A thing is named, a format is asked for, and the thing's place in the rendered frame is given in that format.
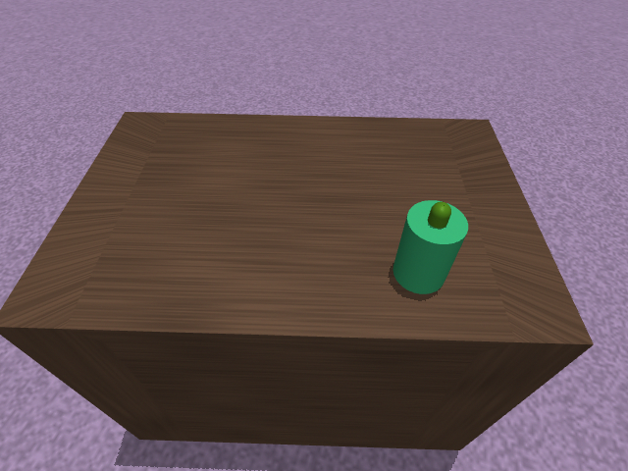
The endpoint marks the bottle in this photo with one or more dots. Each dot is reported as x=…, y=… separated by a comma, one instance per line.
x=432, y=236

